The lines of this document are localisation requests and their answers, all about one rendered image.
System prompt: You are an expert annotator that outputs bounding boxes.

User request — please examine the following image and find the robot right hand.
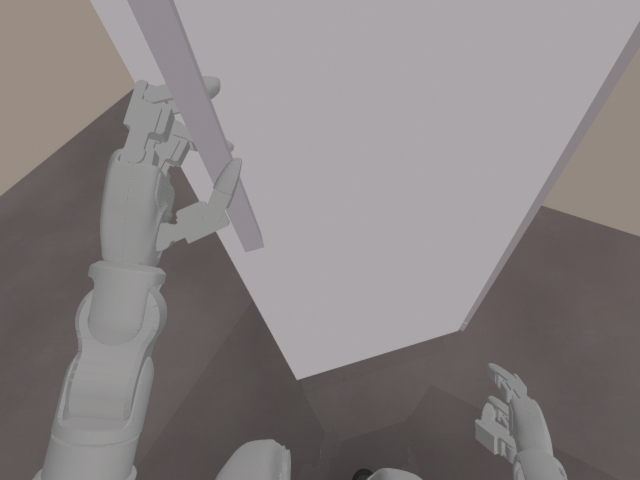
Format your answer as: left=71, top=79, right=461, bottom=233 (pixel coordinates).
left=475, top=363, right=553, bottom=464

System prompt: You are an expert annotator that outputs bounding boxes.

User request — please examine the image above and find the handle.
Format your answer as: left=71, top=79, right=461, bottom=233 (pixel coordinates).
left=127, top=0, right=264, bottom=252

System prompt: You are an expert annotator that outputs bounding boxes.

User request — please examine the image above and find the left robot forearm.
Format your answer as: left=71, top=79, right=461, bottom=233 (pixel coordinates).
left=32, top=260, right=167, bottom=480

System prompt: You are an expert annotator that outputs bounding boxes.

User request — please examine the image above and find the fridge door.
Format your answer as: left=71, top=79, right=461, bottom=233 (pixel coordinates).
left=90, top=0, right=640, bottom=380

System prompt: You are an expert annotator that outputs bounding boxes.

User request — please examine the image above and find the robot left hand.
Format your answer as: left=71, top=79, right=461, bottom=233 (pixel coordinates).
left=100, top=76, right=242, bottom=267

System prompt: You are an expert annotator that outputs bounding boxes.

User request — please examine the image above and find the robot left thigh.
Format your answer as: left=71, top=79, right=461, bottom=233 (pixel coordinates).
left=215, top=440, right=291, bottom=480

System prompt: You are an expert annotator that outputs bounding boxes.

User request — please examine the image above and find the right robot forearm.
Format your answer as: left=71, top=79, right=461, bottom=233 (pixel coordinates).
left=513, top=450, right=568, bottom=480

